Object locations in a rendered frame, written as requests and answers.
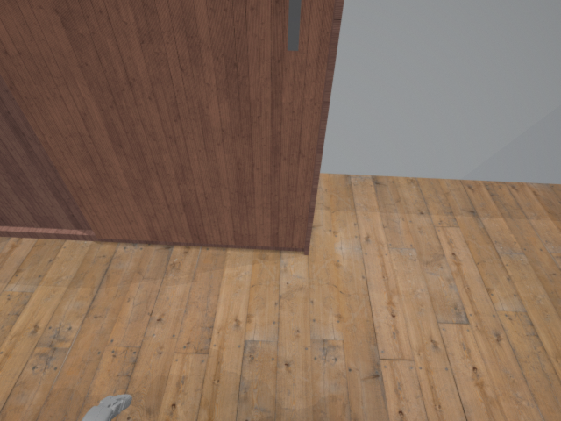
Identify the wardrobe door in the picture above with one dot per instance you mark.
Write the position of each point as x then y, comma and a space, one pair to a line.
32, 193
175, 120

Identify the left robot hand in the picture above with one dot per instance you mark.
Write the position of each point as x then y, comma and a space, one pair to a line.
108, 408

